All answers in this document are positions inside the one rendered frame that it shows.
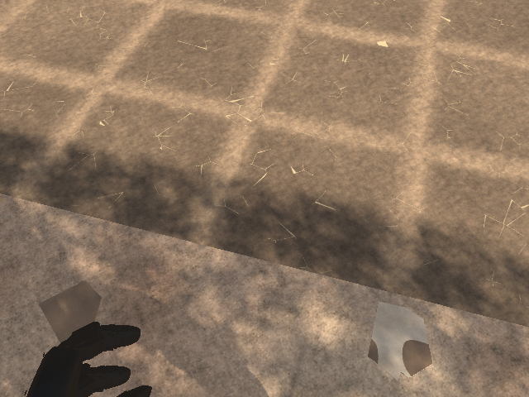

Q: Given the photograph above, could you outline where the robot left hand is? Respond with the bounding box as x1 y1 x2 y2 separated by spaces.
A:
24 322 152 397

